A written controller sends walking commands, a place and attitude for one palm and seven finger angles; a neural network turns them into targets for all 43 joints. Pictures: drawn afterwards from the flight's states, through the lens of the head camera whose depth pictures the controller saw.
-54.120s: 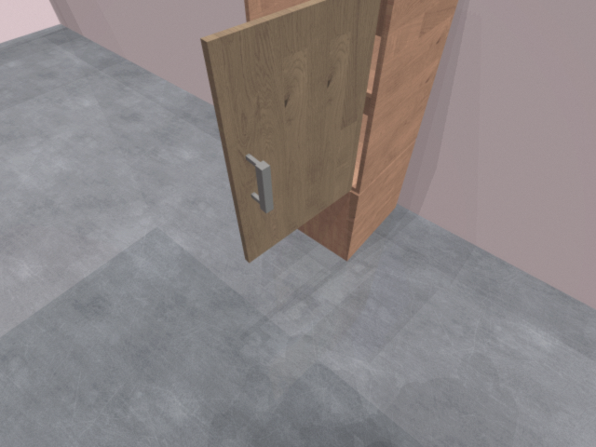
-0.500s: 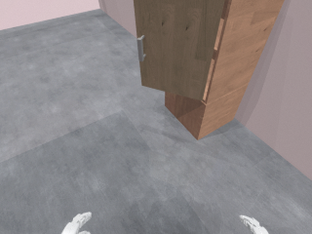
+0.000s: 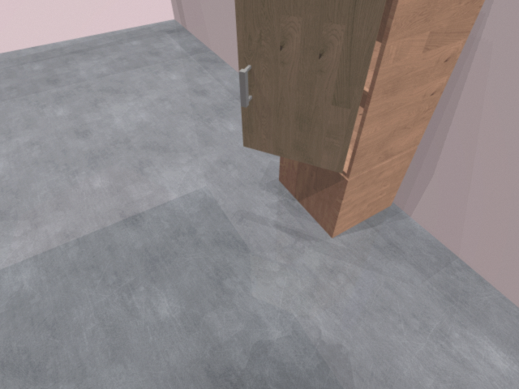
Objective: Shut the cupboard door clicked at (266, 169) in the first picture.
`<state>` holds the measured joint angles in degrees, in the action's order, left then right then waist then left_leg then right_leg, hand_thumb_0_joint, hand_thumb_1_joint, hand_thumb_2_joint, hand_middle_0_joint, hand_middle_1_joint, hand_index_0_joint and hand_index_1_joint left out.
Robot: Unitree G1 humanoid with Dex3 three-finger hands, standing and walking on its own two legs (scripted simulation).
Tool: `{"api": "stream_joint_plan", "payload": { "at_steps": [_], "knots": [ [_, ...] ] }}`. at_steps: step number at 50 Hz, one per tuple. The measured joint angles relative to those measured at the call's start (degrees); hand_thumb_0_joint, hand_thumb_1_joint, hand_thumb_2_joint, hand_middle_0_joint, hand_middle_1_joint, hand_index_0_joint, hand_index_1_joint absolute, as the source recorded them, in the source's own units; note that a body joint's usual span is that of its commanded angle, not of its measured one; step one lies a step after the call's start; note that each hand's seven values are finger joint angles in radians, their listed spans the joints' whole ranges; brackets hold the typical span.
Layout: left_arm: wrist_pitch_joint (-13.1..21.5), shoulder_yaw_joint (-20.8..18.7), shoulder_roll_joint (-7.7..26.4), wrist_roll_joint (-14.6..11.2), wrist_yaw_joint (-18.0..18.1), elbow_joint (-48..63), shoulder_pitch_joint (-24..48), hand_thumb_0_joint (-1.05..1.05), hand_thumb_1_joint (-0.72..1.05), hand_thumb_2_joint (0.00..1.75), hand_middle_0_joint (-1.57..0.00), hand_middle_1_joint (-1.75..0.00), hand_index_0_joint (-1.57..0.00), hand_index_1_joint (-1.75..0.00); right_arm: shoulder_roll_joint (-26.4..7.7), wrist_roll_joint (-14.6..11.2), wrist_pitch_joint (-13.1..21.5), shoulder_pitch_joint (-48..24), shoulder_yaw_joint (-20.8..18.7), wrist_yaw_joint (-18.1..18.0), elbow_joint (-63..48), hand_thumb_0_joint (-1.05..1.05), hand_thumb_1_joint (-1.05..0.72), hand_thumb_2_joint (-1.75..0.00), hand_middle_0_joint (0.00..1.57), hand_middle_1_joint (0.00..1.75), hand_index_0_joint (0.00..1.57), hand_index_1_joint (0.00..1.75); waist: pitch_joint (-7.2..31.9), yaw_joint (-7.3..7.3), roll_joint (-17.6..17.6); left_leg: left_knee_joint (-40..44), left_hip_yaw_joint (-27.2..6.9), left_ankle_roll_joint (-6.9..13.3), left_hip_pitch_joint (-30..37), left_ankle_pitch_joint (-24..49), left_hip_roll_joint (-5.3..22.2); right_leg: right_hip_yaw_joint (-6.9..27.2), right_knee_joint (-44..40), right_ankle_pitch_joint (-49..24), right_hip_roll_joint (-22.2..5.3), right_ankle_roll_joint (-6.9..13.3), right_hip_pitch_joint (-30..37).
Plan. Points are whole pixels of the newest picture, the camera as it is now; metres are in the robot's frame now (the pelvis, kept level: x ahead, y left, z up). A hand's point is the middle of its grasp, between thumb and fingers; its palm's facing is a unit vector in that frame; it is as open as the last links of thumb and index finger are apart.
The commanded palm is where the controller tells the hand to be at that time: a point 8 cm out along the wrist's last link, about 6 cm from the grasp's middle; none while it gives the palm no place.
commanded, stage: let the arm hang, fingers relaxed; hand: left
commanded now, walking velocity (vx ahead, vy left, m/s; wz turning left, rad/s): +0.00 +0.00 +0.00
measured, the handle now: (246, 86) +1.04 +0.10 -0.06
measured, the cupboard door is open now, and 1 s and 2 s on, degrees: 35 35 35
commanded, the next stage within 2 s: look to check the result in 0.36 s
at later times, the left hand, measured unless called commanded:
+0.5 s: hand out of the picture +0.00 +0.15 -0.18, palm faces +0.02 -0.98 -0.17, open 7.4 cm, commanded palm none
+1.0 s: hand out of the picture +0.01 +0.15 -0.17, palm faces +0.02 -0.98 -0.18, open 7.4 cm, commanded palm none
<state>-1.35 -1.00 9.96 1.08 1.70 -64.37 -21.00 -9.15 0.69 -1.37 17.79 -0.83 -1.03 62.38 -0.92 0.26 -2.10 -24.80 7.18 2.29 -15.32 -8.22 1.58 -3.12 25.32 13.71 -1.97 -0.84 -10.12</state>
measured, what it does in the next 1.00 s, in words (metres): stands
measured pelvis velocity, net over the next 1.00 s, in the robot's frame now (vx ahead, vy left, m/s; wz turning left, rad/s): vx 0.03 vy -0.01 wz -0.01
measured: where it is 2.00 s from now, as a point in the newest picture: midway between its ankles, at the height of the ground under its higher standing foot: outside the picture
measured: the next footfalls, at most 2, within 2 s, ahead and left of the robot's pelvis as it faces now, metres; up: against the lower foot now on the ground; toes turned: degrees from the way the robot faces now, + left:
right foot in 1.84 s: +0.13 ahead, -0.13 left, +0.00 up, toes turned +24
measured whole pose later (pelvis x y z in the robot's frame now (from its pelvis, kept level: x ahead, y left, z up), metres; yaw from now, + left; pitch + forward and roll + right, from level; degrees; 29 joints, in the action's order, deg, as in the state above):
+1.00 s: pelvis +0.03 -0.01 +0.00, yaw -1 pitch -1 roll +0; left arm 0.0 -0.7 7.7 0.8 2.1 -65.3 -17.4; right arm -8.0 0.5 -0.4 16.0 -0.7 -1.6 64.6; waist -1.8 0.6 -0.1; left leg -23.1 7.5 1.0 -11.9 -9.7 2.3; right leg -2.7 22.8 14.7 -1.1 -0.2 -6.6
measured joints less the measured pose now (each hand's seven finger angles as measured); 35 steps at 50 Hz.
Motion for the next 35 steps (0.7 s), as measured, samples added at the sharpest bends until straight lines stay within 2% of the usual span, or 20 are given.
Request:
{"api": "stream_joint_plan", "payload": {
  "at_steps": [14,35],
  "knots": [
    [1.0,0.5,-3.2,0.1,0.1,0.4,3.3,0.00,0.91,0.90,-0.20,-0.30,-0.20,-0.30,1.1,0.1,0.5,-0.1,-0.2,-0.2,1.1,0.01,-0.91,-0.90,0.20,0.30,0.20,0.30,0.9,0.63,1.7,1.0,0.3,-0.5,0.6,0.2,0.3,0.4,-0.4,0.1,0.3,0.2,0.2],
    [1.0,0.2,-2.2,-0.3,0.5,-1.0,2.8,0.00,0.91,0.90,-0.20,-0.30,-0.20,-0.30,2.0,-0.1,0.8,-0.3,0.1,-0.5,2.2,0.01,-0.91,-0.90,0.20,0.30,0.20,0.30,-0.9,0.49,1.4,1.3,0.4,-1.1,2.2,-1.0,0.6,0.5,-1.7,0.7,0.7,0.5,2.1]
  ]
}}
